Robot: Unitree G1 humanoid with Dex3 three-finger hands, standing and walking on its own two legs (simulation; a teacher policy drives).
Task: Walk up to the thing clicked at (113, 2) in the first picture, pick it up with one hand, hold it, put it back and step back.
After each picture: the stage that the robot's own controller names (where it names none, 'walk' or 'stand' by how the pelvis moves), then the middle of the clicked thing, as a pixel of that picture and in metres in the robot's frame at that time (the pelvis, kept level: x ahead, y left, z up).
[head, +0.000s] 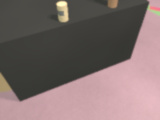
stand; out of the picture +1.16 -0.19 +0.01
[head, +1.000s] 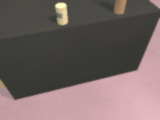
walk; out of the picture +1.04 -0.21 +0.04
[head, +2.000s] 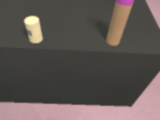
walk; (118, 21) +0.68 -0.08 +0.04
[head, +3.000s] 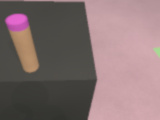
stand; (24, 46) +0.51 +0.25 +0.05
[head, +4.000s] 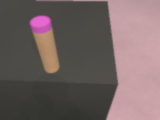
stand; (47, 47) +0.50 +0.18 +0.05
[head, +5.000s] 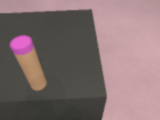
stand; (31, 66) +0.44 +0.23 +0.02
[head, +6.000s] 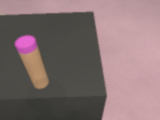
stand; (34, 65) +0.46 +0.22 +0.01
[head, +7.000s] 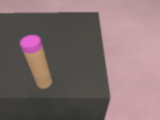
stand; (38, 64) +0.46 +0.21 +0.01
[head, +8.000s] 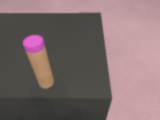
stand; (40, 64) +0.46 +0.20 +0.01
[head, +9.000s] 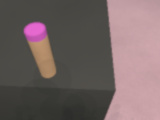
rise first; (42, 53) +0.47 +0.19 +0.02
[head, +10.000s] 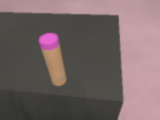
go down; (54, 62) +0.47 +0.18 +0.02
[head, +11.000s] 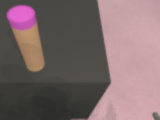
go down; (29, 44) +0.48 +0.16 +0.05
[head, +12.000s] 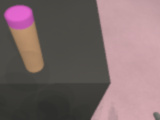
approach; (28, 44) +0.48 +0.17 +0.06
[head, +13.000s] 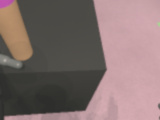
close in; (12, 28) +0.49 +0.18 +0.10
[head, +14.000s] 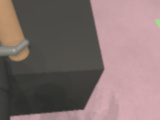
lift; (6, 25) +0.50 +0.19 +0.10
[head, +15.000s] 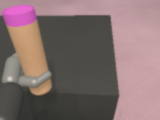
lift; (31, 55) +0.34 +0.17 +0.21
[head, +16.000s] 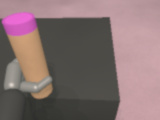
hold; (32, 61) +0.33 +0.16 +0.19
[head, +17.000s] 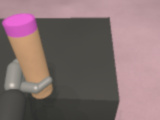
hold; (32, 61) +0.33 +0.16 +0.19
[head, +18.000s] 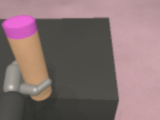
hold; (32, 63) +0.33 +0.17 +0.19
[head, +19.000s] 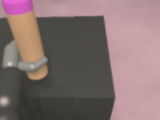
crouch; (29, 42) +0.40 +0.17 +0.20
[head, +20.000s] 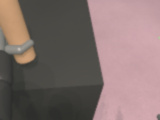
lower; (13, 26) +0.50 +0.18 +0.15
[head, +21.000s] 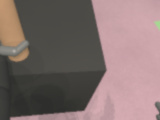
lower; (7, 25) +0.50 +0.19 +0.10
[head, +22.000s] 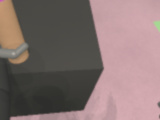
lower; (7, 28) +0.50 +0.19 +0.10
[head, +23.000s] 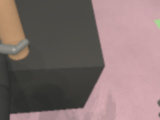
lower; (7, 23) +0.50 +0.18 +0.11
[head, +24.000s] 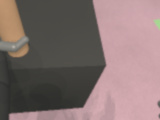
rest; (7, 20) +0.51 +0.18 +0.11
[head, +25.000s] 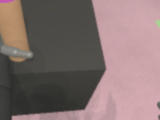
withdraw; (12, 26) +0.50 +0.18 +0.10
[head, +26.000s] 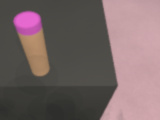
sink last; (35, 49) +0.46 +0.17 +0.07
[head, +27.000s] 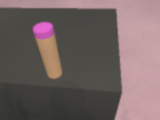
stand; (49, 53) +0.49 +0.19 +0.06
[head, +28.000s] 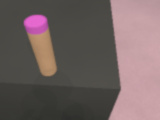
stand; (43, 49) +0.48 +0.18 +0.07
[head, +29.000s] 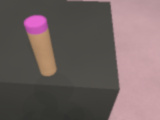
stand; (42, 49) +0.48 +0.18 +0.07
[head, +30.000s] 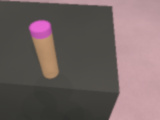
stand; (46, 52) +0.48 +0.18 +0.05
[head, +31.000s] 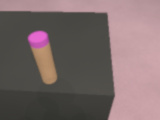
stand; (44, 60) +0.48 +0.20 +0.01
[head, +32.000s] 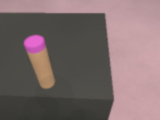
stand; (41, 64) +0.46 +0.20 +0.01
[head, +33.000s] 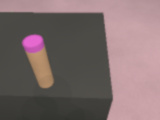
stand; (40, 64) +0.46 +0.21 +0.01
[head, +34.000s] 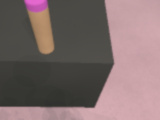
walk; (42, 27) +0.56 +0.18 +0.03
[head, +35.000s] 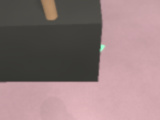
walk; out of the picture +0.86 +0.26 +0.04
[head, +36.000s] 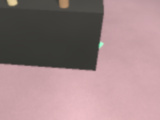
walk; out of the picture +1.15 +0.16 +0.03
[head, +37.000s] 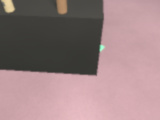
stand; out of the picture +1.08 +0.19 +0.01
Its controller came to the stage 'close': yes
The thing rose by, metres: 0.20
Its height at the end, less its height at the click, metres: +0.00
